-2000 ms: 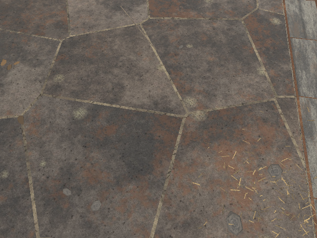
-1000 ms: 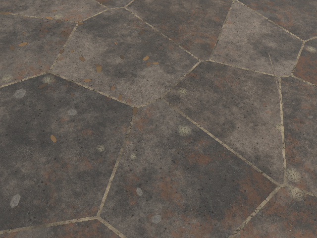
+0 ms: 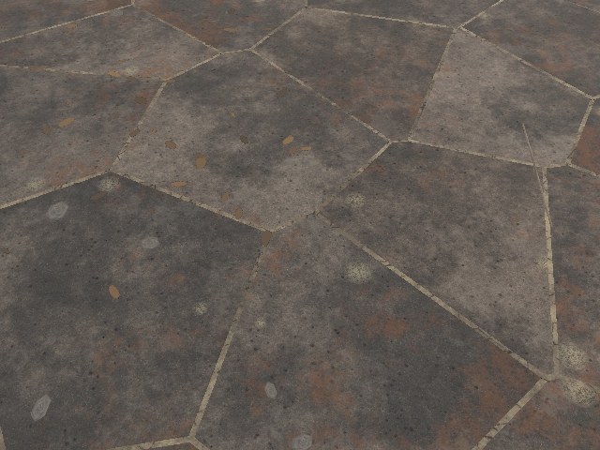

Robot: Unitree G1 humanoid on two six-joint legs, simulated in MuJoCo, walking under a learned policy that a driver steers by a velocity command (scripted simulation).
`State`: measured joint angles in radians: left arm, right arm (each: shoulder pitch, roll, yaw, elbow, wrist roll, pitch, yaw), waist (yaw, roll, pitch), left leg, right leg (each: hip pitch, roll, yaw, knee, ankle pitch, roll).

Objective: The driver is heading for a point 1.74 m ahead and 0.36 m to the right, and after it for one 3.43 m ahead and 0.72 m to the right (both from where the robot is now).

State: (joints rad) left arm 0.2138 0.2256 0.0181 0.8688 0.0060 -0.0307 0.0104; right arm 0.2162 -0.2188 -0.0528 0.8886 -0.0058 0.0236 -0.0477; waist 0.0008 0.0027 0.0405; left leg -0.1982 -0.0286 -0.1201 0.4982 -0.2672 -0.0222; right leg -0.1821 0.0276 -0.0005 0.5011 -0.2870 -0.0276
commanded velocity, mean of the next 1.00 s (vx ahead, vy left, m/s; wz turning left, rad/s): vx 0.27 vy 0.00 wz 0.00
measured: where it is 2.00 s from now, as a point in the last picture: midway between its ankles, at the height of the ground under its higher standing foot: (307, 314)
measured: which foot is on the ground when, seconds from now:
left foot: down 0.00-0.30, up 0.32-0.56, down 0.58-1.00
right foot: down 0.00-0.56, up 0.58-1.00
